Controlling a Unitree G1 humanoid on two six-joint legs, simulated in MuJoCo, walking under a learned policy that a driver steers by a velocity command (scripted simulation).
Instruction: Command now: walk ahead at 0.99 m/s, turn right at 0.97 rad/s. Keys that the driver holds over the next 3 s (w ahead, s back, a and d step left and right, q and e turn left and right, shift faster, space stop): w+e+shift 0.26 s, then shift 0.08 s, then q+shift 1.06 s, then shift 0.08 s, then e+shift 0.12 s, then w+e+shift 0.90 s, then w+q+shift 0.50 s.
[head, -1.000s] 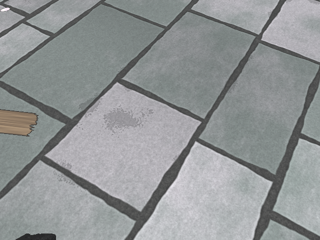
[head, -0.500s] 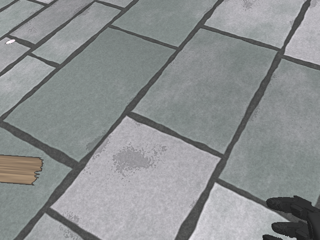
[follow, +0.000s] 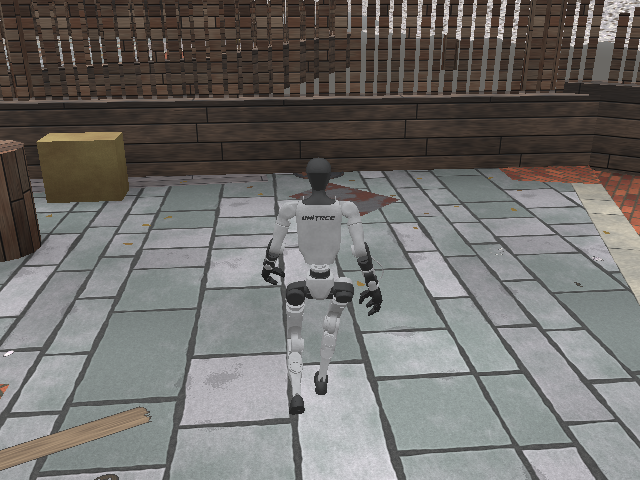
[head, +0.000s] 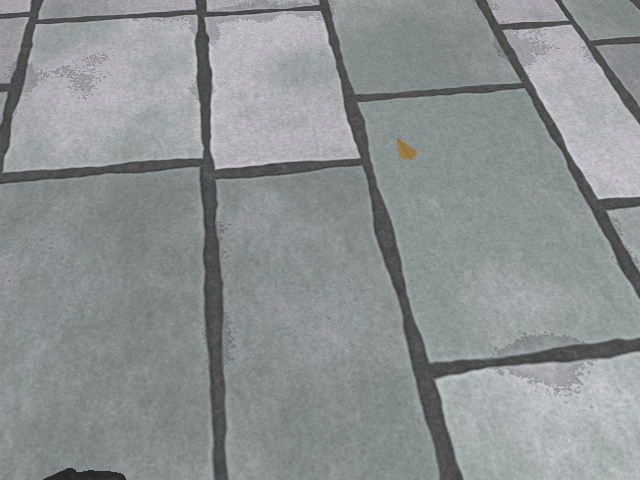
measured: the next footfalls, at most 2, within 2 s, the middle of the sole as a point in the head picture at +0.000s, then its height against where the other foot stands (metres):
left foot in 0.34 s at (262, 415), level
right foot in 0.74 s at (379, 356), level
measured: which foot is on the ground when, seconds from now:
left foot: up 0.00-0.32, down 0.34-0.74, up 0.76-1.00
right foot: down 0.00-0.34, up 0.36-0.72, down 0.74-1.00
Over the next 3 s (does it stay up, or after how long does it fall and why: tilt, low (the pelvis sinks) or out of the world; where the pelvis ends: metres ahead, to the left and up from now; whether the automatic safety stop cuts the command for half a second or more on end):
stays up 1.63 -0.08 0.05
